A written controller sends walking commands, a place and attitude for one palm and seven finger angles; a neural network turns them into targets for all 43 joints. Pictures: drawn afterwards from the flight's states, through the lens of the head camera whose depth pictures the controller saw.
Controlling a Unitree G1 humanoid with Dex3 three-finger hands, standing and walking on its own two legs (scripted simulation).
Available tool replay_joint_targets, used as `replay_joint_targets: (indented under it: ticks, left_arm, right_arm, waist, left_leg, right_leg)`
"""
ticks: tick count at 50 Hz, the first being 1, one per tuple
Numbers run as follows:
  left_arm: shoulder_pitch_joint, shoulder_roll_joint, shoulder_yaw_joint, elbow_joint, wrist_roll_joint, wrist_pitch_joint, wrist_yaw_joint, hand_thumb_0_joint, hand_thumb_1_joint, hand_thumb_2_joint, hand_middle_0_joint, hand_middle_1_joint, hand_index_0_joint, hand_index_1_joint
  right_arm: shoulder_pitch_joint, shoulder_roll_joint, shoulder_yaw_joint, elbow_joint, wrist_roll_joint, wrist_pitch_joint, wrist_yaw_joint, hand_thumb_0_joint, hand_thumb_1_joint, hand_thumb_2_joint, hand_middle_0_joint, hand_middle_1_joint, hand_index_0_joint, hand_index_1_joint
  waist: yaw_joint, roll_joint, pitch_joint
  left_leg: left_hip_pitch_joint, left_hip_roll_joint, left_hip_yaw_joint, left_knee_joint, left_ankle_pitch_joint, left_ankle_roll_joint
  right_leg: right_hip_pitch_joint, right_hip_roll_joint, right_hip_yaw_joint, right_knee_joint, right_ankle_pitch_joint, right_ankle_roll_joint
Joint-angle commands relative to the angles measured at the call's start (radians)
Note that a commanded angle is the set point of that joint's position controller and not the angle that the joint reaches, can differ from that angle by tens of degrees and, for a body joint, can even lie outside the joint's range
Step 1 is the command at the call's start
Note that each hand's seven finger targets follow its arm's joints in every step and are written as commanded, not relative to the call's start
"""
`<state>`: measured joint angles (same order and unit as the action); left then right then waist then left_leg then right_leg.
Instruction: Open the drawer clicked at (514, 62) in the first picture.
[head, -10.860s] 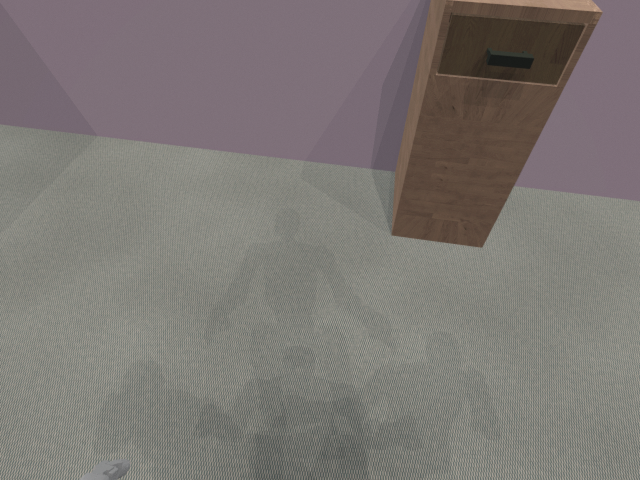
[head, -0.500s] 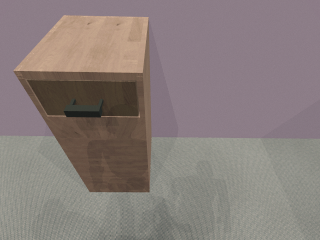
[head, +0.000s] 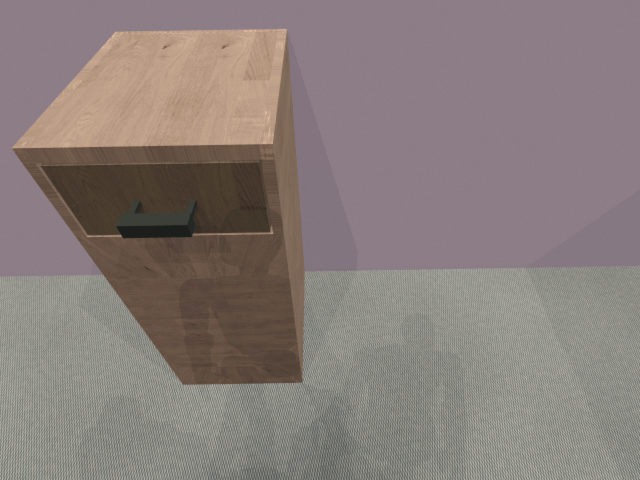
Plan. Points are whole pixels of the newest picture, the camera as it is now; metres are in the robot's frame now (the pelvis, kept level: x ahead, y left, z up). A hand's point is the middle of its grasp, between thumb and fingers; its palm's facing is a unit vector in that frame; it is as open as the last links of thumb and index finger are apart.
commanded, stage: look again from close up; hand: left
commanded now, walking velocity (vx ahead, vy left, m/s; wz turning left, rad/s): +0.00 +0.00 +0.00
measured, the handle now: (160, 215) +0.49 +0.29 +0.03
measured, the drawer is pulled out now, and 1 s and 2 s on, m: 0.00 0.00 0.00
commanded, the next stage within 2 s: shuffle to correct the standing spot in 0.38 s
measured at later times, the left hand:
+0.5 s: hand out of the picture +0.00 +0.14 -0.17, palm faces +0.02 -0.98 -0.20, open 7.4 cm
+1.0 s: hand out of the picture -0.04 +0.26 -0.19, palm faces +0.15 -0.95 -0.26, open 7.4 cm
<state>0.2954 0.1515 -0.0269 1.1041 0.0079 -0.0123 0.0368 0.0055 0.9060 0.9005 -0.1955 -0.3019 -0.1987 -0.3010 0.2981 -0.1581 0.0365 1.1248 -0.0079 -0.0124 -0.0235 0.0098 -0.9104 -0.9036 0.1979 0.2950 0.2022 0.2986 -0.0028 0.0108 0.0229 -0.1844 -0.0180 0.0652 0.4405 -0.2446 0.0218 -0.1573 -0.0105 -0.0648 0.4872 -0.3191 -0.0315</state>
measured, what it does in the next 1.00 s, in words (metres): steps on the spot: left foot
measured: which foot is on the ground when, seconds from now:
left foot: down 0.00-0.60, up 0.62-0.96, down 0.98-1.00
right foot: down 0.00-0.98, up 1.00-1.00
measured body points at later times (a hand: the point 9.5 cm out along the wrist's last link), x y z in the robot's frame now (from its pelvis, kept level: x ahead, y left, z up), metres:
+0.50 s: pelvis +0.01 -0.03 +0.00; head +0.02 -0.03 +0.45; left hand +0.00 +0.19 -0.16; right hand +0.02 -0.25 -0.16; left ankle +0.00 +0.11 -0.74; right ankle -0.03 -0.09 -0.74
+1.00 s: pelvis -0.02 +0.05 -0.02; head +0.02 +0.07 +0.43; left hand -0.05 +0.31 -0.17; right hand +0.11 -0.19 -0.15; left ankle +0.00 +0.18 -0.74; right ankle -0.04 -0.09 -0.73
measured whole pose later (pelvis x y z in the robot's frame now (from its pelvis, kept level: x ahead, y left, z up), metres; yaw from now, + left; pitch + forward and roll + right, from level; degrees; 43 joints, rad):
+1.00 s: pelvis -0.02 +0.05 -0.02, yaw +5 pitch +0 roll +1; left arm 0.29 0.23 0.06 1.02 0.03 0.04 0.04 0.01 0.90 0.90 -0.20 -0.30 -0.20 -0.30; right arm 0.13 -0.21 -0.04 0.97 -0.01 0.02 0.00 0.01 -0.91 -0.90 0.20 0.29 0.20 0.30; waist 0.04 -0.06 0.08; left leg -0.32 0.01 0.07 0.59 -0.26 0.00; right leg -0.29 -0.13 -0.08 0.73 -0.46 0.03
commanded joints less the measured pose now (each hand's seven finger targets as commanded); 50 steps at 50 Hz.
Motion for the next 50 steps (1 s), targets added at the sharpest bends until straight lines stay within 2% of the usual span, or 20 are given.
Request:
replay_joint_targets:
  ticks: [1, 13, 18, 24, 27, 29, 30, 31, 32, 33, 34, 35, 39, 43, 44, 46, 47, 48, 49, 50]
  left_arm:
    - [0.066, 0.108, 0.021, -0.018, -0.002, -0.018, 0.003, 0.000, 0.900, 0.900, -0.200, -0.300, -0.200, -0.300]
    - [0.075, 0.104, 0.025, -0.012, -0.001, -0.020, 0.005, 0.000, 0.900, 0.900, -0.200, -0.300, -0.200, -0.300]
    - [0.078, 0.105, 0.028, -0.014, 0.000, -0.022, 0.005, 0.000, 0.900, 0.900, -0.200, -0.300, -0.200, -0.300]
    - [0.081, 0.109, 0.031, -0.014, 0.001, -0.022, 0.006, 0.000, 0.900, 0.900, -0.200, -0.300, -0.200, -0.300]
    - [0.087, 0.135, 0.048, -0.030, 0.002, -0.012, 0.016, 0.000, 0.900, 0.900, -0.200, -0.300, -0.200, -0.300]
    - [0.109, 0.170, 0.067, -0.036, 0.004, -0.005, 0.020, 0.000, 0.900, 0.900, -0.200, -0.300, -0.200, -0.300]
    - [0.126, 0.183, 0.076, -0.038, 0.006, -0.002, 0.022, 0.000, 0.900, 0.900, -0.200, -0.300, -0.200, -0.300]
    - [0.145, 0.192, 0.084, -0.040, 0.011, 0.000, 0.024, 0.000, 0.900, 0.900, -0.200, -0.300, -0.200, -0.300]
    - [0.163, 0.193, 0.089, -0.041, 0.016, 0.003, 0.027, 0.000, 0.900, 0.900, -0.200, -0.300, -0.200, -0.300]
    - [0.159, 0.183, 0.092, -0.049, 0.018, 0.004, 0.030, 0.000, 0.900, 0.900, -0.200, -0.300, -0.200, -0.300]
    - [0.139, 0.184, 0.096, -0.061, 0.019, 0.003, 0.029, 0.000, 0.900, 0.900, -0.200, -0.300, -0.200, -0.300]
    - [0.116, 0.189, 0.097, -0.077, 0.020, 0.003, 0.027, 0.000, 0.900, 0.900, -0.200, -0.300, -0.200, -0.300]
    - [0.050, 0.215, 0.108, -0.117, 0.022, 0.003, 0.020, 0.000, 0.900, 0.900, -0.200, -0.300, -0.200, -0.300]
    - [0.018, 0.253, 0.125, -0.137, 0.028, 0.010, 0.012, 0.000, 0.900, 0.900, -0.200, -0.300, -0.200, -0.300]
    - [0.015, 0.258, 0.128, -0.138, 0.027, 0.011, 0.010, 0.000, 0.900, 0.900, -0.200, -0.300, -0.200, -0.300]
    - [-0.003, 0.268, 0.132, -0.139, 0.022, 0.017, 0.006, 0.000, 0.900, 0.900, -0.200, -0.300, -0.200, -0.300]
    - [-0.015, 0.244, 0.128, -0.150, 0.023, 0.023, 0.004, 0.000, 0.900, 0.900, -0.200, -0.300, -0.200, -0.300]
    - [-0.011, 0.198, 0.120, -0.165, 0.016, 0.032, 0.001, 0.000, 0.900, 0.900, -0.200, -0.300, -0.200, -0.300]
    - [-0.013, 0.119, 0.099, -0.184, 0.015, 0.042, 0.001, 0.000, 0.900, 0.900, -0.200, -0.300, -0.200, -0.300]
    - [-0.013, 0.118, 0.094, -0.184, 0.014, 0.053, 0.013, 0.000, 0.900, 0.900, -0.200, -0.300, -0.200, -0.300]
  right_arm:
    - [0.035, -0.087, -0.023, -0.022, -0.004, -0.022, -0.006, 0.000, -0.900, -0.900, 0.200, 0.300, 0.200, 0.300]
    - [0.022, -0.078, -0.027, -0.007, -0.003, -0.016, -0.012, 0.000, -0.900, -0.900, 0.200, 0.300, 0.200, 0.300]
    - [0.015, -0.083, -0.030, -0.009, -0.003, -0.018, -0.014, 0.000, -0.900, -0.900, 0.200, 0.300, 0.200, 0.300]
    - [0.009, -0.085, -0.031, -0.012, -0.003, -0.014, -0.015, 0.000, -0.900, -0.900, 0.200, 0.300, 0.200, 0.300]
    - [0.002, -0.080, -0.035, -0.032, 0.000, -0.001, -0.014, 0.000, -0.900, -0.900, 0.200, 0.300, 0.200, 0.300]
    - [-0.011, -0.088, -0.045, -0.055, -0.001, 0.013, -0.014, 0.000, -0.900, -0.900, 0.200, 0.300, 0.200, 0.300]
    - [-0.030, -0.089, -0.050, -0.069, -0.003, 0.019, -0.014, 0.000, -0.900, -0.900, 0.200, 0.300, 0.200, 0.300]
    - [-0.059, -0.089, -0.058, -0.088, -0.003, 0.026, -0.013, 0.000, -0.900, -0.900, 0.200, 0.300, 0.200, 0.300]
    - [-0.081, -0.095, -0.065, -0.102, -0.005, 0.032, -0.013, 0.000, -0.900, -0.900, 0.200, 0.300, 0.200, 0.300]
    - [-0.099, -0.099, -0.070, -0.109, -0.007, 0.036, -0.012, 0.000, -0.900, -0.900, 0.200, 0.300, 0.200, 0.300]
    - [-0.109, -0.095, -0.074, -0.119, -0.004, 0.039, -0.007, 0.000, -0.900, -0.900, 0.200, 0.300, 0.200, 0.300]
    - [-0.118, -0.093, -0.078, -0.129, -0.003, 0.042, 0.000, 0.000, -0.900, -0.900, 0.200, 0.300, 0.200, 0.300]
    - [-0.141, -0.081, -0.082, -0.158, -0.001, 0.055, 0.019, 0.000, -0.900, -0.900, 0.200, 0.300, 0.200, 0.300]
    - [-0.149, -0.082, -0.084, -0.185, 0.001, 0.050, 0.026, 0.000, -0.900, -0.900, 0.200, 0.300, 0.200, 0.300]
    - [-0.135, -0.085, -0.085, -0.185, 0.001, 0.046, 0.026, 0.000, -0.900, -0.900, 0.200, 0.300, 0.200, 0.300]
    - [-0.067, -0.098, -0.090, -0.168, -0.001, 0.036, 0.024, 0.000, -0.900, -0.900, 0.200, 0.300, 0.200, 0.300]
    - [-0.020, -0.119, -0.093, -0.154, -0.002, 0.028, 0.021, 0.000, -0.900, -0.900, 0.200, 0.300, 0.200, 0.300]
    - [0.011, -0.187, -0.105, -0.153, -0.009, 0.019, 0.017, 0.000, -0.900, -0.900, 0.200, 0.300, 0.200, 0.300]
    - [0.044, -0.255, -0.118, -0.158, -0.011, 0.020, 0.013, 0.000, -0.900, -0.900, 0.200, 0.300, 0.200, 0.300]
    - [0.043, -0.249, -0.110, -0.171, -0.012, 0.028, 0.007, 0.000, -0.900, -0.900, 0.200, 0.300, 0.200, 0.300]
  waist:
    - [0.011, -0.020, 0.035]
    - [0.009, -0.018, 0.041]
    - [0.010, -0.012, 0.019]
    - [0.009, -0.035, 0.030]
    - [0.020, -0.042, 0.028]
    - [0.034, -0.092, 0.015]
    - [0.048, -0.131, 0.017]
    - [0.066, -0.166, 0.035]
    - [0.079, -0.170, 0.030]
    - [0.079, -0.141, 0.036]
    - [0.072, -0.132, 0.043]
    - [0.064, -0.110, 0.044]
    - [0.045, -0.125, 0.032]
    - [0.042, -0.154, 0.000]
    - [0.038, -0.166, -0.015]
    - [0.007, -0.162, -0.046]
    - [-0.018, -0.112, -0.056]
    - [-0.025, 0.087, -0.101]
    - [-0.031, 0.293, -0.103]
    - [-0.044, 0.188, -0.086]
  left_leg:
    - [-0.008, 0.113, -0.102, -0.071, 0.171, 0.021]
    - [0.006, 0.116, -0.084, -0.051, 0.186, 0.007]
    - [0.021, 0.119, -0.079, -0.045, 0.209, 0.005]
    - [0.021, 0.119, -0.072, -0.045, 0.195, 0.000]
    - [-0.051, 0.097, -0.049, 0.006, 0.200, -0.014]
    - [-0.114, 0.070, -0.017, 0.091, 0.117, -0.026]
    - [-0.173, 0.053, -0.004, 0.168, -0.026, -0.031]
    - [-0.249, 0.039, -0.006, 0.281, -0.193, -0.034]
    - [-0.303, 0.036, -0.030, 0.404, -0.270, -0.034]
    - [-0.333, 0.046, -0.067, 0.500, -0.273, -0.036]
    - [-0.357, 0.048, -0.082, 0.554, -0.267, -0.039]
    - [-0.363, 0.046, -0.082, 0.575, -0.251, -0.044]
    - [-0.312, 0.051, -0.057, 0.517, -0.170, -0.061]
    - [-0.216, 0.042, -0.025, 0.345, -0.150, -0.058]
    - [-0.178, 0.032, -0.008, 0.286, -0.125, -0.057]
    - [-0.031, 0.008, 0.048, 0.113, -0.008, -0.058]
    - [0.072, 0.037, 0.039, 0.013, 0.097, -0.053]
    - [0.160, 0.181, -0.112, -0.033, 0.300, 0.005]
    - [0.131, 0.370, -0.343, -0.102, 0.545, 0.118]
    - [0.006, 0.405, -0.330, -0.128, 0.442, 0.185]
  right_leg:
    - [-0.028, -0.104, 0.105, -0.102, 0.198, -0.015]
    - [-0.019, -0.108, 0.115, -0.120, 0.292, -0.017]
    - [-0.006, -0.110, 0.117, -0.118, 0.336, -0.014]
    - [-0.005, -0.110, 0.121, -0.126, 0.361, -0.011]
    - [0.044, -0.158, 0.133, -0.080, 0.503, -0.009]
    - [0.077, -0.235, 0.179, -0.078, 0.588, -0.037]
    - [0.104, -0.285, 0.218, -0.088, 0.667, -0.067]
    - [0.123, -0.346, 0.261, -0.099, 0.760, -0.120]
    - [0.135, -0.397, 0.288, -0.101, 0.834, -0.170]
    - [0.116, -0.404, 0.289, -0.099, 0.841, -0.207]
    - [0.107, -0.397, 0.268, -0.095, 0.840, -0.220]
    - [0.096, -0.379, 0.233, -0.091, 0.829, -0.213]
    - [0.011, -0.349, 0.167, -0.105, 0.672, -0.175]
    - [-0.033, -0.346, 0.158, -0.071, 0.575, -0.148]
    - [-0.040, -0.335, 0.152, -0.047, 0.569, -0.134]
    - [-0.094, -0.299, 0.116, 0.026, 0.499, -0.091]
    - [-0.151, -0.257, 0.079, 0.122, 0.405, -0.059]
    - [-0.239, -0.148, -0.009, 0.275, 0.128, -0.002]
    - [-0.354, -0.031, -0.033, 0.485, -0.354, 0.043]
    - [-0.308, -0.043, 0.061, 0.592, -0.359, 0.021]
